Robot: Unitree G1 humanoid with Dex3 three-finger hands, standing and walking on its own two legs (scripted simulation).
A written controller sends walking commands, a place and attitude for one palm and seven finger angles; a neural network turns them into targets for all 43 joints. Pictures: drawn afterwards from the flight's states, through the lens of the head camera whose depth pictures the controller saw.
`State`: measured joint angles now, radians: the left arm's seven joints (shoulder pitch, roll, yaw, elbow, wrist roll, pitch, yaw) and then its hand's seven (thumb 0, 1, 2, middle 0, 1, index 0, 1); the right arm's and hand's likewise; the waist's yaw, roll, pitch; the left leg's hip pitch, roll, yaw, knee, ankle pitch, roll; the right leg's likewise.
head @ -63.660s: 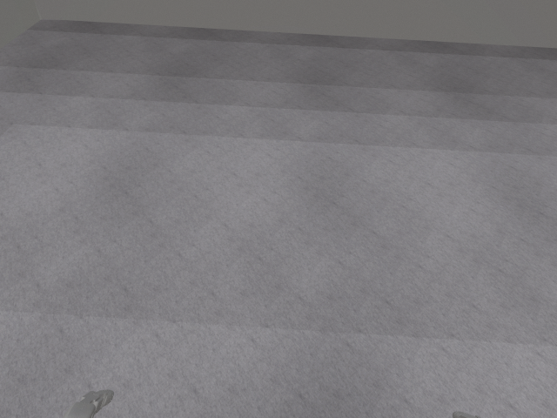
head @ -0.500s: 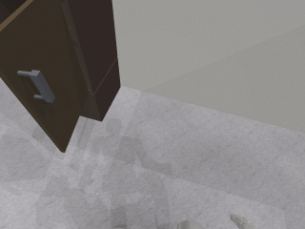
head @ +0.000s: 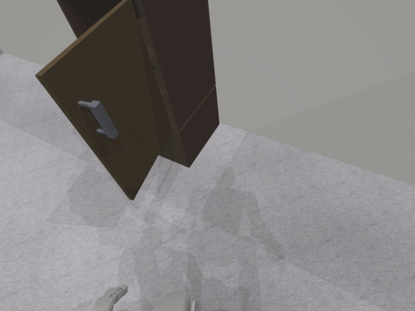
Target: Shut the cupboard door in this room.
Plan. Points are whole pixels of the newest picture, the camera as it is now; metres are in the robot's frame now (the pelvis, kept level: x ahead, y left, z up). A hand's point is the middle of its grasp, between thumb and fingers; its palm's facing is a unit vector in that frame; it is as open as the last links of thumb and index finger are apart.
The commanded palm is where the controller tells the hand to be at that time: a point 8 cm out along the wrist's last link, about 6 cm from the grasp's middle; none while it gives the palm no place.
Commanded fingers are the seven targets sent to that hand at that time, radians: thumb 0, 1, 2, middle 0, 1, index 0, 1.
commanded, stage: turn to face it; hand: left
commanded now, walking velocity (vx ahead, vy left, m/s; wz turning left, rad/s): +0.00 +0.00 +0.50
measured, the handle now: (98, 119) +0.59 +0.32 +0.01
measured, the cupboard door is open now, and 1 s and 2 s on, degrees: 100 100 98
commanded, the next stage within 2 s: take the last steps up to it in 0.38 s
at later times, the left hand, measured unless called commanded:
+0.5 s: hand out of the picture -0.04 +0.25 -0.18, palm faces +0.29 -0.93 -0.24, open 7.4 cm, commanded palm none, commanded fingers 0.00 0.90 0.90 -0.20 -0.30 -0.20 -0.30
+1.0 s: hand out of the picture +0.05 +0.22 -0.15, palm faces +0.37 -0.90 -0.24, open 7.3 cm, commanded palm none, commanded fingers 0.00 0.90 0.90 -0.20 -0.30 -0.20 -0.30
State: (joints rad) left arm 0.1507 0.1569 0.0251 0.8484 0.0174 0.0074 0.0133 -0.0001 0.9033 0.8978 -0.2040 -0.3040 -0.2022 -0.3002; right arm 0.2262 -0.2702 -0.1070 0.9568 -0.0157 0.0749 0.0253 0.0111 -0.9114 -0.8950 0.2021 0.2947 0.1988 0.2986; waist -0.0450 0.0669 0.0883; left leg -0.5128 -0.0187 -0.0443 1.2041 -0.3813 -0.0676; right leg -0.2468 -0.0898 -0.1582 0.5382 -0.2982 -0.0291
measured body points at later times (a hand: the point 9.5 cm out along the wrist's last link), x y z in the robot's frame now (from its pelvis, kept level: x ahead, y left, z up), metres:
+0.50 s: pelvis +0.01 +0.05 +0.00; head +0.04 +0.08 +0.45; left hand -0.05 +0.30 -0.16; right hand +0.19 -0.16 -0.13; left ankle -0.02 +0.13 -0.74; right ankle +0.00 -0.10 -0.66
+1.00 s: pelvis +0.11 +0.04 +0.01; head +0.13 +0.02 +0.45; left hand +0.03 +0.26 -0.13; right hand +0.18 -0.19 -0.16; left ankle +0.06 +0.20 -0.65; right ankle +0.08 -0.07 -0.74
